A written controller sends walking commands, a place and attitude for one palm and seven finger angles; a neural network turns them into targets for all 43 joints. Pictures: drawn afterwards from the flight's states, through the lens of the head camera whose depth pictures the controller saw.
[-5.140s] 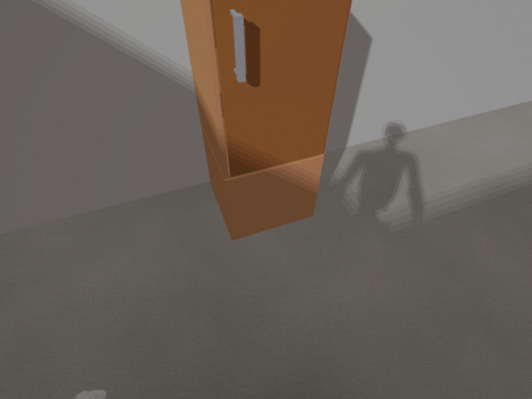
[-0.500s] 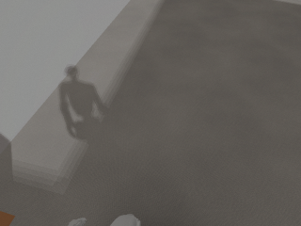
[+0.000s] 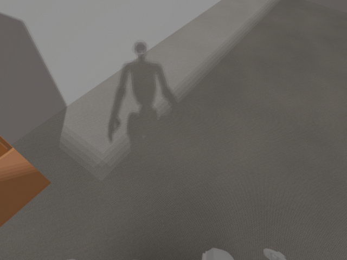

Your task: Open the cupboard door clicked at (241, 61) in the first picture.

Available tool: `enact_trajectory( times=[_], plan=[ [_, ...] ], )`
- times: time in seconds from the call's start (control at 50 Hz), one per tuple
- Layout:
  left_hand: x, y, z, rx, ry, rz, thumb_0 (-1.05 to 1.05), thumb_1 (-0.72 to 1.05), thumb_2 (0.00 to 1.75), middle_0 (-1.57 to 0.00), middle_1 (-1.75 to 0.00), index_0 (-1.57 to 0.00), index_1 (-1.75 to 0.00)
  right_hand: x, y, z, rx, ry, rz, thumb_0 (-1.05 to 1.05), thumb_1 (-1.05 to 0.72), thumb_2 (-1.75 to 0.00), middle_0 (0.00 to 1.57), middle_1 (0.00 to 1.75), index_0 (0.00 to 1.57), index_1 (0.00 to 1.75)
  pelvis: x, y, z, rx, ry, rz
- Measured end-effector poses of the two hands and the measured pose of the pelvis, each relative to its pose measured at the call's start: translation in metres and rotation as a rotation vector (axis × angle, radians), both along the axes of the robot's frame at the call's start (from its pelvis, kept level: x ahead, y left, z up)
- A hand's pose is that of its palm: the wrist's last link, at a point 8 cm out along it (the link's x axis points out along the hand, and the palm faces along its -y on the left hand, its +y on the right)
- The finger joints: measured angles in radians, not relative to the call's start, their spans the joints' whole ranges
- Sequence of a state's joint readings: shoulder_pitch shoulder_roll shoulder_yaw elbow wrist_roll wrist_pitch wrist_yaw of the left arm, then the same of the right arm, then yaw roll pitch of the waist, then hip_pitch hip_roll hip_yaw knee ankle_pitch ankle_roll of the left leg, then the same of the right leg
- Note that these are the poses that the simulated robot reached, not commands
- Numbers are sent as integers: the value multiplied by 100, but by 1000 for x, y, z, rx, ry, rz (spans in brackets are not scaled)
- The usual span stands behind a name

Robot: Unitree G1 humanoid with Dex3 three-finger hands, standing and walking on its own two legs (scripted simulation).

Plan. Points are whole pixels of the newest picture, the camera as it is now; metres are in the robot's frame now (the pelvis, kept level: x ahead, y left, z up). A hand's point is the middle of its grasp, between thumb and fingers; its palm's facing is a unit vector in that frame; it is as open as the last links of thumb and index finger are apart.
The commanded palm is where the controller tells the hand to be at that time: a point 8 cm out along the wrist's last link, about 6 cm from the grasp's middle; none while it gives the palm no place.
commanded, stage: turn to face it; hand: left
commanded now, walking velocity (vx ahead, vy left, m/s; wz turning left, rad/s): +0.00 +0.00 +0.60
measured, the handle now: out of the picture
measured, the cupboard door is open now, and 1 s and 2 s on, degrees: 0 0 0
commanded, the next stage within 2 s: take the last steps up to it in 1.44 s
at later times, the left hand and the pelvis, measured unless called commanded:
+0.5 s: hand out of the picture +0.02 +0.18 -0.16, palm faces +0.32 -0.92 -0.24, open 7.4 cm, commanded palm none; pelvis +0.01 -0.03 +0.00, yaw +20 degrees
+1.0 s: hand out of the picture -0.02 +0.24 -0.15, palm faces +0.59 -0.77 -0.25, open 7.4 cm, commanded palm none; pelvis +0.00 +0.00 +0.01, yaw +36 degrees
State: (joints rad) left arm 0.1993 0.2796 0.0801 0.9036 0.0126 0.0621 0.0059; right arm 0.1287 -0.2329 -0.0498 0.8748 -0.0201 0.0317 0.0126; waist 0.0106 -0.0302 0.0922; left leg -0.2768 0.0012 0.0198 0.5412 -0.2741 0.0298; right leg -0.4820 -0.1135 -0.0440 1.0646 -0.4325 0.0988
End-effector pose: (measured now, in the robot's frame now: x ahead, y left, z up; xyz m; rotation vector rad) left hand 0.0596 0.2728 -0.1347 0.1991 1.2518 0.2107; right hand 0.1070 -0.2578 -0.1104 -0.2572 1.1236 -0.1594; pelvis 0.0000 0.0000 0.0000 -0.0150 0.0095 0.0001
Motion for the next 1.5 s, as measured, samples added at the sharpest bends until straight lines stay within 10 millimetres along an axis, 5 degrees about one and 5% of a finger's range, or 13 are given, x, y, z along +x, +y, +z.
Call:
enact_trajectory(
  times=[0.16, 0.24, 0.44, 0.62, 0.7, 0.94, 1.14, 1.34, 1.5],
  plan=[
    [26, -24, 17, 25, -127, 36, 1, 91, 90, -20, -30, -20, -30, -2, -9, -21, 58, 67, 33, 1, -90, -90, 20, 30, 20, 30, 7, -22, -2, 12, 1, 97],
    [23, -43, 22, 47, -180, 58, 1, 91, 90, -20, -30, -20, -30, 5, -23, -37, 77, 89, 58, 1, -91, -90, 20, 30, 20, 30, 9, -36, -9, 20, -6, 158],
    [-37, -60, 21, 10, -107, 208, 1, 90, 90, -21, -30, -21, -30, 40, -16, -22, 59, 121, 202, 1, -91, -90, 20, 30, 20, 30, 8, -38, 3, 50, -18, 303],
    [-122, -24, -22, -38, -1, 407, 1, 90, 90, -21, -30, -21, -30, 91, 48, -12, -12, 27, 402, 1, -91, -90, 20, 30, 20, 30, -2, -5, -16, 18, -6, 423],
    [-143, -9, -18, -34, 40, 463, 1, 91, 90, -20, -30, -20, -30, 93, 69, 1, -25, -6, 442, 0, -91, -90, 20, 30, 20, 30, -6, 3, -7, -5, -13, 456],
    [-128, 3, 11, 14, -96, 553, 1, 91, 90, -20, -30, -20, -30, 83, 87, -1, -1, 82, 522, 0, -90, -90, 20, 30, 20, 30, -1, 4, 7, -16, -2, 598],
    [-108, -32, 25, 93, -196, 610, 1, 91, 90, -20, -30, -20, -30, 104, 60, -35, 26, 160, 583, 1, -91, -90, 20, 30, 20, 30, 15, -28, -6, 15, 7, 728],
    [-169, -86, 23, 43, -92, 769, 1, 90, 90, -20, -30, -21, -30, 140, 83, -24, 4, 161, 726, 1, -91, -90, 20, 30, 20, 30, 16, -30, 4, 50, -6, 853],
    [-253, -112, -11, -55, 32, 922, 1, 90, 90, -21, -30, -21, -30, 151, 161, -16, -25, 70, 893, 1, -91, -90, 20, 29, 20, 30, -9, -8, -8, 19, -3, 927]
  ],
)
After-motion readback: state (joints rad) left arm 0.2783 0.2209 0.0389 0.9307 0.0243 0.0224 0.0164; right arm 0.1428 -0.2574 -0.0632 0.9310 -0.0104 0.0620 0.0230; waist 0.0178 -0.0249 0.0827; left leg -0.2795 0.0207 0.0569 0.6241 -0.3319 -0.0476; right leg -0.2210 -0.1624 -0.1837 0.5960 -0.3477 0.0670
